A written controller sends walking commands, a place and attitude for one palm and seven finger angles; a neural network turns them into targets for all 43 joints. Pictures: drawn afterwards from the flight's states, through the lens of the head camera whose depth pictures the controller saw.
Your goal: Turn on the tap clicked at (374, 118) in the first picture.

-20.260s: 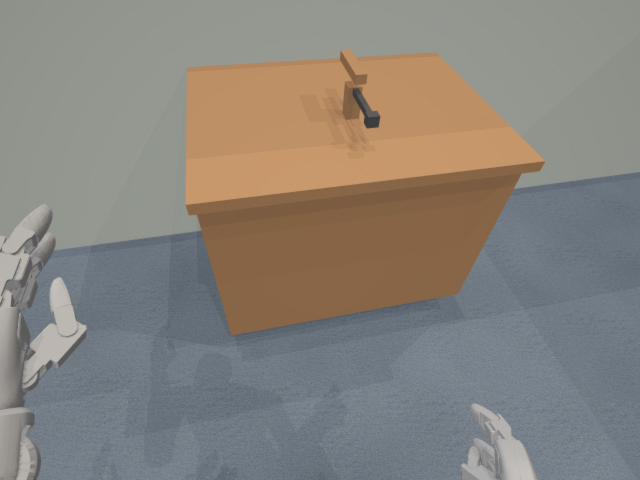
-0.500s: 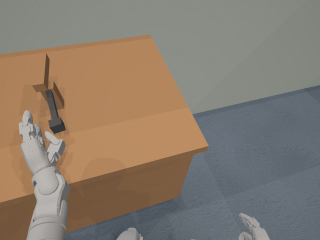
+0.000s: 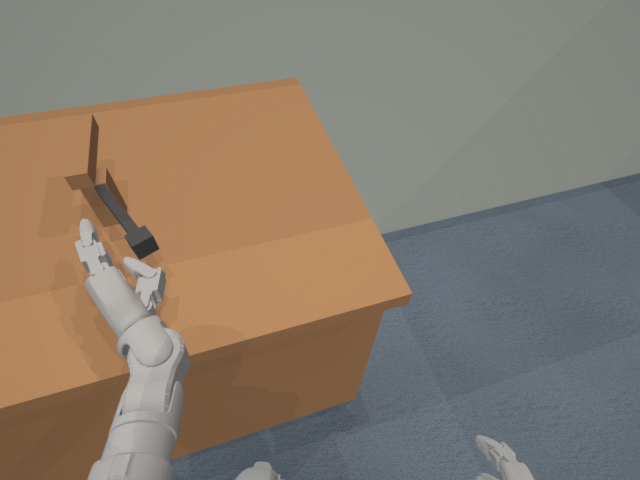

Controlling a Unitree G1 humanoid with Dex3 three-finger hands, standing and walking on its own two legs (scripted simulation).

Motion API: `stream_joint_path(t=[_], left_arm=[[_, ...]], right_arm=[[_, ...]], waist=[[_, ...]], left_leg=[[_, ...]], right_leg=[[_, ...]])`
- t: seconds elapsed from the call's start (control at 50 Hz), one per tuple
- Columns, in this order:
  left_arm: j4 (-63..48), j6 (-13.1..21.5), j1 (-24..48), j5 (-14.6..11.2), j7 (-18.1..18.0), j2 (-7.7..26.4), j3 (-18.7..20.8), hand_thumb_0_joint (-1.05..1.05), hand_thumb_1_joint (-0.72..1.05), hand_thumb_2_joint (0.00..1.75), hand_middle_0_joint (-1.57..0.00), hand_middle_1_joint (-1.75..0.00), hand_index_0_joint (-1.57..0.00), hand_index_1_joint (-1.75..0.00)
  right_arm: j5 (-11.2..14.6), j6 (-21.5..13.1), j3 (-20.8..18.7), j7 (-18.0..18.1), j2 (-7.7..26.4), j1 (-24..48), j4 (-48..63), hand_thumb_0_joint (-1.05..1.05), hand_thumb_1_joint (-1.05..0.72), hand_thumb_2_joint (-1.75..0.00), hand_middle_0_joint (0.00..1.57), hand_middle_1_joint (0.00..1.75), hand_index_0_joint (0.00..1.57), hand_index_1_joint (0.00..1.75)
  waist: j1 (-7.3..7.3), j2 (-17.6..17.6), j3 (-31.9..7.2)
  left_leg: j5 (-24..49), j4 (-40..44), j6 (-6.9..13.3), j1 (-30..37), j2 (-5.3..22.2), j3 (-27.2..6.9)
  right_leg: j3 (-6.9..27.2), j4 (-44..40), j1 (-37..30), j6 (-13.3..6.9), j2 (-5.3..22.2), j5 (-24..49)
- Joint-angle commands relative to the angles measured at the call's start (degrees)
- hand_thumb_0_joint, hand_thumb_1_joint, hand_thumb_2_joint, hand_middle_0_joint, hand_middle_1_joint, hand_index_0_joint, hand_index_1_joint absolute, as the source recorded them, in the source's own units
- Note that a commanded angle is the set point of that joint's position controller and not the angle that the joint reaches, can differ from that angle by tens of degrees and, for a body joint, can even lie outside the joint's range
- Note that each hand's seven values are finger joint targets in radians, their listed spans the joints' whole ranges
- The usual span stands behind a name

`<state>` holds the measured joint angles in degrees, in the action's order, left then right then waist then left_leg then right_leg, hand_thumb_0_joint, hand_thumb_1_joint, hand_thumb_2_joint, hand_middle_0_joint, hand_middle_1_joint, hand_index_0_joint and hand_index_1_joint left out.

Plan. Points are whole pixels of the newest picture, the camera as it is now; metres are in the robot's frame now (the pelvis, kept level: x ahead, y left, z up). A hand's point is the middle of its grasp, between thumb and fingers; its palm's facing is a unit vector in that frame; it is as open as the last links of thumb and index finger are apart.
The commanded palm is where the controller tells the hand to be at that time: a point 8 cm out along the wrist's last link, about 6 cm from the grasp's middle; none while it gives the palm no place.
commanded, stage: push the lever round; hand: left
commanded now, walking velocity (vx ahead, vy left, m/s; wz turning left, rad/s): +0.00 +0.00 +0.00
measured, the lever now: (142, 242) +0.39 +0.26 +0.07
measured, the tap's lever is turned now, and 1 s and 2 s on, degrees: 24 51 79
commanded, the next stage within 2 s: lift the hand up off the lever in 1.58 s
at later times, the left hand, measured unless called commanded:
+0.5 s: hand (190, 254) +0.39 +0.20 +0.05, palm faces +0.76 -0.64 -0.07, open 7.7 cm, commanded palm +0.34 +0.21 +0.05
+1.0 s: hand (206, 235) +0.42 +0.18 +0.05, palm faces +0.81 -0.58 -0.08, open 7.7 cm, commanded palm +0.37 +0.19 +0.05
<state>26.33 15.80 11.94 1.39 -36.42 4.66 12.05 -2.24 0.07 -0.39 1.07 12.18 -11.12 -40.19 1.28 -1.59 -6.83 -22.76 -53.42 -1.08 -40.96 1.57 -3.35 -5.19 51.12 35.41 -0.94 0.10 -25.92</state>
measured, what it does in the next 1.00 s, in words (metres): stands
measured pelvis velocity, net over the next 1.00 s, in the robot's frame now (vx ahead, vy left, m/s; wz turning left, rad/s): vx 0.01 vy -0.01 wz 0.00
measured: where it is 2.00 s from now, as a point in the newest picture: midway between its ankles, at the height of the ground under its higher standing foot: outside the picture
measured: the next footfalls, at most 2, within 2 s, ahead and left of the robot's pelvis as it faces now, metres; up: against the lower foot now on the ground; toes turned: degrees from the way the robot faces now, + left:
none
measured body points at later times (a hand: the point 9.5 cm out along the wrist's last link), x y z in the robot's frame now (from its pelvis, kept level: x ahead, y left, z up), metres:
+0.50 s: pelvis +0.00 -0.01 +0.00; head +0.04 +0.00 +0.45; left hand +0.34 +0.23 +0.06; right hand +0.13 -0.25 -0.12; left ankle +0.04 +0.13 -0.69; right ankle +0.00 -0.11 -0.69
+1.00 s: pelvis +0.01 -0.01 +0.00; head +0.06 -0.01 +0.44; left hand +0.37 +0.21 +0.06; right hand +0.10 -0.25 -0.13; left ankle +0.04 +0.13 -0.69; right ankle +0.00 -0.11 -0.69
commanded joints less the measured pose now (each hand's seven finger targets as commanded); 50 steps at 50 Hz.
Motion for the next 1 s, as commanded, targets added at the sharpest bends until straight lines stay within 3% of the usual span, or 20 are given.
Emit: stream_joint_path(t=[0.0, 0.02, 0.04, 0.08, 0.12, 0.2, 0.22, 0.26, 0.32, 0.36, 0.42, 0.44, 0.5, 0.52, 0.66, 0.72, 0.76, 0.82, 0.84, 0.98], left_arm=[[-11.3, 3.53, 20.44, 2.66, -2.25, 6.48, -0.61, 0.0, 0.9, 0.9, -0.15, -0.15, -0.15, -0.15], [-10.2, 3.33, 19.72, 3.05, -2.89, 7.98, 1.29, 0.0, 0.9, 0.9, -0.15, -0.15, -0.15, -0.15], [-10.88, 3.34, 21.45, 3.12, -3.11, 5.91, -0.85, 0.0, 0.9, 0.9, -0.15, -0.15, -0.15, -0.15], [-9.07, 3.25, 21.23, 3.23, -4.07, 6.6, 0.6, 0.0, 0.9, 0.9, -0.15, -0.15, -0.15, -0.15], [-8.89, 3.25, 21.8, 3.81, -4.96, 7.19, 1.48, 0.0, 0.9, 0.9, -0.15, -0.15, -0.15, -0.15], [-6.9, 3.32, 25.45, 3.99, -6.44, 4.54, -0.63, 0.0, 0.9, 0.9, -0.15, -0.15, -0.15, -0.15], [-6.38, 3.32, 25.29, 4.49, -6.97, 6.25, 1.16, 0.0, 0.9, 0.9, -0.15, -0.15, -0.15, -0.15], [-6.11, 3.45, 28.63, 4.76, -7.44, 3.16, -1.83, 0.0, 0.9, 0.9, -0.15, -0.15, -0.15, -0.15], [-3.79, 3.01, 28.31, 5.14, -8.71, 6.0, 1.74, 0.0, 0.9, 0.9, -0.15, -0.15, -0.15, -0.15], [-3.02, 2.98, 29.79, 5.29, -9.08, 3.23, -0.4, 0.0, 0.9, 0.9, -0.15, -0.15, -0.15, -0.15], [-1.55, 2.7, 29.36, 5.55, -10.1, 5.36, 2.56, 0.0, 0.9, 0.9, -0.15, -0.15, -0.15, -0.15], [-1.97, 2.72, 31.75, 5.61, -10.14, 2.95, 0.19, 0.0, 0.9, 0.9, -0.15, -0.15, -0.15, -0.15], [-0.35, 2.49, 32.66, 5.79, -10.87, 2.71, 0.7, 0.0, 0.9, 0.9, -0.15, -0.15, -0.15, -0.15], [1.09, 2.29, 32.11, 6.05, -11.37, 5.03, 3.48, 0.0, 0.9, 0.9, -0.15, -0.15, -0.15, -0.15], [2.57, 2.33, 38.08, 6.95, -12.95, 1.88, 1.71, 0.0, 0.9, 0.9, -0.15, -0.15, -0.15, -0.15], [4.25, 1.77, 37.34, 7.33, -13.77, 4.12, 4.63, 0.0, 0.9, 0.9, -0.15, -0.15, -0.15, -0.15], [4.37, 1.51, 38.93, 7.37, -13.96, 1.69, 2.8, 0.0, 0.9, 0.9, -0.15, -0.15, -0.15, -0.15], [6.18, 1.06, 39.71, 7.75, -14.73, 4.05, 5.6, 0.0, 0.9, 0.9, -0.15, -0.15, -0.15, -0.15], [5.92, 1.06, 42.25, 8.01, -14.79, 1.82, 3.35, 0.0, 0.9, 0.9, -0.15, -0.15, -0.15, -0.15], [7.31, 0.53, 43.05, 8.9, -16.26, 1.01, 4.28, 0.0, 0.9, 0.9, -0.15, -0.15, -0.15, -0.15]], right_arm=[[-0.5, -2.4, -3.07, 0.64, 7.59, 3.11, 6.78, 0.0, -0.9, -0.9, 0.2, 0.3, 0.2, 0.3], [-0.63, -2.12, -3.15, 0.72, 7.71, 2.89, 6.33, 0.0, -0.9, -0.9, 0.2, 0.3, 0.2, 0.3], [-0.64, -2.05, -2.98, 0.47, 7.36, 3.17, 6.74, 0.0, -0.9, -0.9, 0.2, 0.3, 0.2, 0.3], [-0.88, -1.95, -3.19, 0.36, 7.32, 2.77, 6.3, 0.0, -0.9, -0.9, 0.2, 0.3, 0.2, 0.3], [-1.0, -1.61, -3.37, 0.33, 7.27, 2.81, 5.86, 0.0, -0.9, -0.9, 0.2, 0.3, 0.2, 0.3], [-1.23, -1.55, -3.25, -0.08, 7.06, 3.14, 5.87, 0.0, -0.9, -0.9, 0.2, 0.3, 0.2, 0.3], [-1.24, -1.44, -3.46, 0.05, 7.21, 3.07, 5.34, 0.0, -0.9, -0.9, 0.2, 0.3, 0.2, 0.3], [-1.35, -1.56, -3.31, -0.24, 6.82, 3.17, 5.22, 0.0, -0.9, -0.9, 0.2, 0.3, 0.2, 0.3], [-1.65, -1.16, -3.52, -0.23, 7.11, 2.64, 4.61, 0.0, -0.9, -0.9, 0.2, 0.3, 0.2, 0.3], [-1.89, -1.13, -3.49, -0.6, 6.62, 2.67, 4.78, 0.0, -0.9, -0.9, 0.2, 0.3, 0.2, 0.3], [-2.24, -0.73, -3.72, -0.67, 6.85, 2.12, 4.36, 0.0, -0.9, -0.9, 0.2, 0.3, 0.2, 0.3], [-2.25, -0.58, -3.49, -0.95, 6.48, 2.14, 4.62, 0.0, -0.9, -0.9, 0.2, 0.3, 0.2, 0.3], [-2.59, -0.61, -3.63, -1.18, 6.38, 1.85, 4.57, 0.0, -0.9, -0.9, 0.2, 0.3, 0.2, 0.3], [-2.66, -0.46, -3.78, -1.1, 6.67, 1.5, 3.89, 0.0, -0.9, -0.9, 0.2, 0.3, 0.2, 0.3], [-3.41, -0.54, -3.84, -1.92, 6.32, 0.66, 3.56, 0.0, -0.9, -0.9, 0.2, 0.3, 0.2, 0.3], [-3.69, -0.3, -4.06, -2.06, 6.59, 0.18, 2.93, 0.0, -0.9, -0.9, 0.2, 0.3, 0.2, 0.3], [-3.77, -0.27, -3.97, -2.45, 6.17, 0.04, 3.29, 0.0, -0.9, -0.9, 0.2, 0.3, 0.2, 0.3], [-3.97, -0.14, -4.1, -2.48, 6.49, -0.38, 2.43, 0.0, -0.9, -0.9, 0.2, 0.3, 0.2, 0.3], [-4.05, -0.13, -3.86, -2.79, 6.23, -0.57, 2.63, 0.0, -0.9, -0.9, 0.2, 0.3, 0.2, 0.3], [-4.74, -0.48, -4.31, -3.82, 6.01, -1.76, 2.06, 0.0, -0.9, -0.9, 0.2, 0.3, 0.2, 0.3]], waist=[[1.43, 0.68, -15.46], [0.71, -0.48, -15.1], [1.26, -1.41, -15.84], [0.94, 0.69, -16.57], [0.85, -0.68, -16.2], [1.81, 1.37, -15.55], [1.46, 0.46, -14.94], [2.39, 0.04, -15.68], [1.6, -0.07, -16.32], [2.1, 0.44, -16.82], [1.43, 0.4, -17.56], [2.29, -0.08, -17.45], [2.36, 1.77, -18.06], [1.91, 1.22, -17.5], [2.97, 0.92, -19.01], [2.46, 0.34, -19.63], [3.06, 1.15, -20.0], [2.82, 0.82, -19.33], [3.61, 0.08, -18.99], [3.39, 0.38, -21.54]], left_leg=[[9.88, 7.02, 1.76, 11.05, -1.38, 0.27], [10.28, 7.42, 1.57, 10.99, -1.37, 0.07], [10.69, 7.21, 1.65, 11.46, -1.52, 0.38], [11.11, 6.86, 1.68, 10.83, -1.49, 0.48], [11.79, 6.85, 1.55, 11.09, -1.32, 0.52], [10.1, 6.69, 1.84, 10.2, -1.43, 0.8], [9.8, 7.04, 1.65, 10.15, -1.28, 0.56], [9.84, 6.71, 1.74, 10.88, -1.31, 0.67], [10.67, 6.68, 1.66, 10.15, -1.38, 0.78], [11.14, 6.32, 1.77, 10.57, -1.38, 1.07], [12.28, 6.12, 1.66, 9.87, -1.44, 1.09], [12.78, 6.01, 1.68, 10.26, -1.48, 1.33], [12.8, 5.46, 1.86, 9.52, -1.51, 1.59], [12.11, 5.66, 1.76, 9.02, -1.5, 1.36], [12.98, 5.17, 1.74, 9.6, -1.46, 1.36], [13.63, 4.89, 1.63, 9.16, -1.44, 1.49], [14.37, 4.63, 1.68, 9.44, -1.41, 1.51], [13.5, 4.71, 1.62, 8.44, -1.41, 1.39], [13.96, 4.73, 1.65, 8.95, -1.47, 1.43], [16.19, 3.83, 1.5, 9.45, -1.35, 1.46]], right_leg=[[2.26, -8.66, -3.85, -0.8, -0.69, 12.08], [2.25, -8.6, -3.93, -0.98, -0.81, 12.21], [2.23, -8.38, -4.0, -0.92, -0.56, 12.77], [2.31, -8.55, -4.85, -0.86, -0.59, 13.49], [2.31, -8.51, -4.61, -0.94, -0.57, 14.0], [2.37, -9.17, -4.03, -0.73, -0.45, 12.49], [2.27, -9.16, -3.77, -0.89, -0.53, 11.82], [2.12, -8.95, -3.0, -0.89, -0.4, 11.91], [2.29, -8.99, -3.97, -0.96, -0.39, 12.69], [2.09, -8.94, -3.77, -0.87, -0.33, 13.35], [2.21, -8.7, -4.64, -0.91, -0.37, 14.61], [2.0, -8.5, -4.4, -0.86, -0.08, 15.35], [2.03, -8.62, -4.71, -0.67, -0.12, 15.92], [2.09, -8.79, -4.44, -0.75, -0.21, 14.88], [1.45, -8.1, -3.26, -0.8, -0.24, 15.31], [1.54, -7.97, -3.62, -0.81, -0.26, 16.17], [1.19, -7.68, -3.32, -0.75, -0.23, 16.82], [1.41, -8.0, -2.99, -0.72, -0.26, 16.03], [1.11, -7.7, -2.39, -0.74, -0.17, 16.38], [0.5, -6.86, -2.38, -0.81, -0.44, 18.33]])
